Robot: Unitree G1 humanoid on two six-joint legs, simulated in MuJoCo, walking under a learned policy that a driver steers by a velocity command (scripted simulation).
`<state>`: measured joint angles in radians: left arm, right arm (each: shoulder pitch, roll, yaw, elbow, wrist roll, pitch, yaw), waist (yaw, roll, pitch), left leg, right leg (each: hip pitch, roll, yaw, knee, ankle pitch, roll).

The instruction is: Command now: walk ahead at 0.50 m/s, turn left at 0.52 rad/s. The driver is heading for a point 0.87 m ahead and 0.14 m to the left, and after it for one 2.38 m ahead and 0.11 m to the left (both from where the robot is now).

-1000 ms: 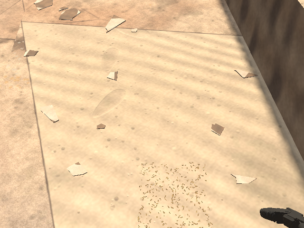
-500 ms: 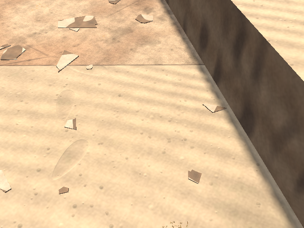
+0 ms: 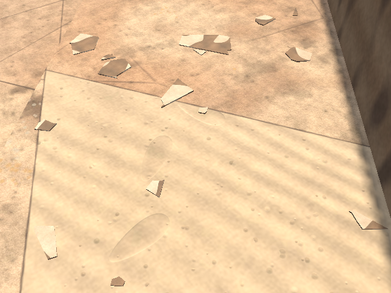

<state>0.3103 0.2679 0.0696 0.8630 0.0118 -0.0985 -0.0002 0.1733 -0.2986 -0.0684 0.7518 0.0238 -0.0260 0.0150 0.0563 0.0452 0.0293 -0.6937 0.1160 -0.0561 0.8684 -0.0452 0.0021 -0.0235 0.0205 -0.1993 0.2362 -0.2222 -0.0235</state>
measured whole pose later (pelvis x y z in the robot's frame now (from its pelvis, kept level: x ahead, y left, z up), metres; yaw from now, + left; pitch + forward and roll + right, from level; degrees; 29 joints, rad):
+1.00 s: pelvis +0.36 +0.09 -0.01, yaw +21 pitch +0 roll -1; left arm 0.13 0.23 0.02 0.82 0.02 -0.01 -0.01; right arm 0.23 -0.26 -0.05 0.81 -0.02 0.05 -0.03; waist 0.01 -0.01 0.04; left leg -0.23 0.01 -0.06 0.56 -0.32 -0.02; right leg -0.34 0.01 0.01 0.50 -0.16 0.01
